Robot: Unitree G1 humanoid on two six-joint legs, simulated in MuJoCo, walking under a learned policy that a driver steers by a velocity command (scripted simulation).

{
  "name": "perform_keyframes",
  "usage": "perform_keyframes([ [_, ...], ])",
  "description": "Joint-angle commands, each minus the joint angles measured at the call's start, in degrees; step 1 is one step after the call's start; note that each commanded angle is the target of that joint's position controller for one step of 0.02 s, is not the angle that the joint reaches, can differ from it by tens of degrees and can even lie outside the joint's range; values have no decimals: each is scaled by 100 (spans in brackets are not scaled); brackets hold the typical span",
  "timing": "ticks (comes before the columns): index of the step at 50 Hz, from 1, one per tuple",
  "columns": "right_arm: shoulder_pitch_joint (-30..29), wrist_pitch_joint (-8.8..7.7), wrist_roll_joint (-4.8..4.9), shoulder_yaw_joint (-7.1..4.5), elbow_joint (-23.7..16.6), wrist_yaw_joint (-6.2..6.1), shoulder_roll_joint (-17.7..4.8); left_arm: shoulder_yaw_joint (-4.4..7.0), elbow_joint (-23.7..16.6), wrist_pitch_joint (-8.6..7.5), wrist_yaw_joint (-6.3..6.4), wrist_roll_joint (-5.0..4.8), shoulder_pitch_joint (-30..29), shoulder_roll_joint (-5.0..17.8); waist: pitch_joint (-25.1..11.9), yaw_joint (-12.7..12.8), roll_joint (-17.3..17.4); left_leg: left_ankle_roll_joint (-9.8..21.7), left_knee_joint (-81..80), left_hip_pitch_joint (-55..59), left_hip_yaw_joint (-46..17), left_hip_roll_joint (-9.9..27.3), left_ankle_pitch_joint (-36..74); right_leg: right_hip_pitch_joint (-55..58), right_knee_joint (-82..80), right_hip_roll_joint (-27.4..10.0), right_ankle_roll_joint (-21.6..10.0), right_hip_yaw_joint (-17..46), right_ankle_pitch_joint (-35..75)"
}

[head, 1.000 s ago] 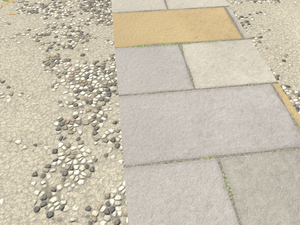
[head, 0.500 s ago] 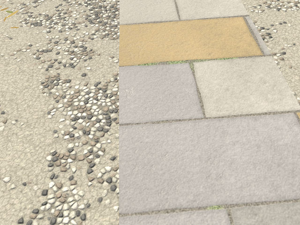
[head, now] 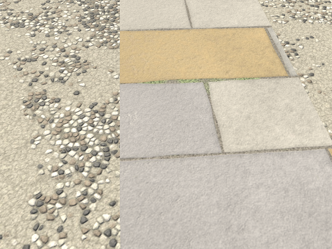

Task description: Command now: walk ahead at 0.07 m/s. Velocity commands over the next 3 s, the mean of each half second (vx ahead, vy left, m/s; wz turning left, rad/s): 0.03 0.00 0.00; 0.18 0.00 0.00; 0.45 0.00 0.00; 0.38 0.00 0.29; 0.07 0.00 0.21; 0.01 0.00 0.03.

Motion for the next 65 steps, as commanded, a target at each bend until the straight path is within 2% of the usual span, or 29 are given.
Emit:
perform_keyframes([
  [1, -274, -9, -5, -150, -281, -84, -741, 67, 89, 114, 92, 24, 840, 218, -801, 227, 934, 840, -1259, 160, -1278, 1275, -694, 823, -850, -34, -22, -93, 643],
  [4, -281, 68, 149, -144, -191, -132, -732, 82, 194, 155, 32, 111, 838, 219, -615, 323, 846, 508, -1319, -239, -1151, 1094, -2301, 1469, -1884, 91, -211, -297, 1610],
  [6, -67, 98, 150, -114, -63, -135, -629, 76, 120, 155, 19, 212, 722, 353, -148, 232, 572, 58, -1175, -393, -1040, 855, -2900, 1309, -2571, -240, -466, 37, 1418],
  [7, 129, 126, 158, -163, -48, -159, -669, 156, 170, 134, 28, 135, 610, 691, 139, -34, -10, -93, -1026, -69, -647, 496, -2559, 547, -2698, -238, -588, 82, 413],
  [9, 113, 130, 120, -162, -4, -207, -623, 101, 215, -3, 18, 110, 438, 406, 203, -71, -393, -138, -482, 855, -449, 385, -1648, -240, -3190, -247, -508, 190, -137],
  [10, 183, 136, 109, -153, 49, -220, -552, 105, 217, -63, 14, 109, 317, 397, 169, -137, -481, -100, -347, 1075, -412, 378, -1342, -299, -3259, -240, -424, 195, 26],
  [13, 300, 153, 86, -163, 186, -212, -545, 86, 267, -180, 5, 73, 387, 288, 84, -111, -220, -16, -238, 1126, -377, 381, -978, -45, -3157, -185, -338, 130, 489],
  [20, 293, 155, 140, -156, 380, -173, -506, 62, 405, -190, -3, 44, 713, 264, -154, 7, 116, -17, -27, 1243, -352, 398, 39, 496, -2833, -91, -371, -14, 1579],
  [32, 336, 259, 174, -163, 648, -230, -530, 20, 496, -107, -5, 37, 788, 118, -73, -10, 150, -43, 106, 1365, -368, 415, 454, 689, -2774, 1, -350, -137, 2061],
  [33, 430, 268, 175, -151, 728, -230, -467, 16, 573, -96, -3, 30, 922, 72, -186, 2, 123, -40, 121, 1409, -280, 334, -176, 750, -2841, 41, -380, -179, 1454],
  [35, 443, 276, 240, -203, 767, -235, -556, 89, 550, -71, 17, -35, 915, 270, 159, 1, -94, 6, 365, 968, -63, 91, -2291, 505, -2973, -17, -652, 11, -370],
  [36, 341, 233, 247, -212, 720, -231, -568, 116, 494, -94, 31, -65, 923, 347, 437, 45, -169, 32, 470, 542, -64, 69, -2846, 428, -3135, -196, -818, 284, -1065],
  [38, -12, 37, 285, -182, 551, -169, -392, 196, 512, -224, 25, -134, 1267, 580, 791, 227, -569, 15, 1158, -296, 95, 29, -2466, 772, -3710, -927, -1239, 1336, -1693],
  [39, -121, -68, 306, -165, 483, -114, -303, 258, 514, -296, 17, -152, 1259, 749, 949, 223, -863, 52, 1599, -644, 133, 97, -1952, 970, -3961, -1421, -1488, 1968, -1623],
  [40, -197, -158, 306, -164, 430, -62, -300, 264, 494, -362, 4, -138, 1206, 717, 1034, 201, -856, 129, 1812, -824, -12, 276, -1847, 1031, -3970, -1667, -1600, 2215, -1211],
  [42, 52, -274, 351, -181, 472, 16, -299, 239, 398, -431, -55, -139, 953, 591, 916, -43, -724, 255, 1342, -469, 24, 333, -1998, 1073, -3657, -1536, -1439, 1804, -253],
  [44, 1079, -287, 353, -302, 889, 27, -436, 226, 234, -418, -113, -164, 506, 571, 550, -529, -477, 259, 436, 1504, 180, 57, -1394, 179, -2942, -878, -1023, 865, 683],
  [45, 1869, -286, 306, -440, 1086, 11, -808, 191, 71, -452, -126, -139, 202, 482, 282, -842, 276, 460, -117, 2433, -852, 629, -1441, -482, -1445, -340, -704, 157, 1747],
  [46, 2641, -295, 318, -609, 1194, 43, -1498, 105, -146, -539, -104, -128, 240, 92, -161, -984, 1975, 1259, -1207, 3453, -3386, 1939, -1877, -1724, 657, 449, -303, -582, 953],
  [47, 2522, -372, 195, -422, 1170, 84, -1073, 134, -235, -621, -112, -182, 48, 211, -185, -826, 1550, 1507, -1575, 3375, -4494, 2443, -1930, -2343, 1923, 383, -399, 184, -146],
  [48, 2014, -430, 185, -305, 1022, 79, -771, 155, -249, -668, -164, -279, 47, 277, 151, -539, 998, 1331, -1439, 3148, -3907, 2412, -1779, -2730, 2452, 46, -594, 404, 201],
  [49, 1643, -451, 184, -233, 875, 102, -602, 154, -190, -682, -194, -278, 103, 270, 190, -367, 640, 1105, -1438, 2910, -3117, 2125, -1528, -2682, 2435, -209, -718, 344, 771],
  [50, 1430, -448, 187, -190, 797, 129, -573, 195, -177, -688, -191, -226, 66, 304, 300, -250, 412, 940, -1519, 2670, -2528, 1915, -1122, -2624, 2084, -393, -760, 278, 1251],
  [51, 1378, -425, 171, -130, 777, 131, -452, 261, -178, -659, -188, -168, 18, 410, 299, -178, 433, 757, -1584, 2473, -1984, 1665, -585, -2353, 1730, -519, -757, 197, 1556],
  [53, 1648, -352, 143, -86, 833, 80, -413, 275, -180, -572, -229, -146, -12, 290, 249, -157, 585, 671, -1668, 2339, -1394, 1426, 214, -2087, 1276, -534, -631, -15, 1813],
  [56, 1859, -303, 122, -104, 827, -43, -684, 213, -467, -496, -241, -104, -702, 116, 423, -231, 476, 750, -1848, 2213, -1075, 1416, 709, -2272, 283, -494, -404, -168, 2271],
  [59, 1921, -275, 122, -130, 755, -107, -813, 129, -736, -504, -297, -121, -1452, 54, 566, -377, 575, 698, -2037, 1924, -764, 1307, 561, -1884, -953, -307, -335, -335, 2935],
  [62, 2192, -269, 193, -169, 822, -112, -835, 89, -902, -514, -388, -156, -1922, 135, 717, -469, 600, 702, -2083, 2095, -625, 1432, 484, -1684, -1533, -193, -404, -410, 3177],
  [65, 2219, -225, 234, -224, 853, -120, -867, 86, -1065, -561, -492, -169, -2140, 251, 736, -362, 610, 612, -1793, 2674, -531, 1661, 993, -1624, -1921, -151, -626, -352, 2952],
])
Next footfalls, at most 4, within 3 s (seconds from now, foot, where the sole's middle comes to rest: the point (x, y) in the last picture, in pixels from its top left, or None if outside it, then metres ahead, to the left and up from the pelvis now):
0.12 right None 0.06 -0.15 -0.77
1.38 right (203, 234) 0.53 -0.14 -0.77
1.94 left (147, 173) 0.81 0.10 -0.77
2.38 right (198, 169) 0.83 -0.14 -0.77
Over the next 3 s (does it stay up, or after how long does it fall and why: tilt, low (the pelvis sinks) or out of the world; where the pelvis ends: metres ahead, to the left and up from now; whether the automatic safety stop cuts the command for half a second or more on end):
stays up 0.78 -0.02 0.00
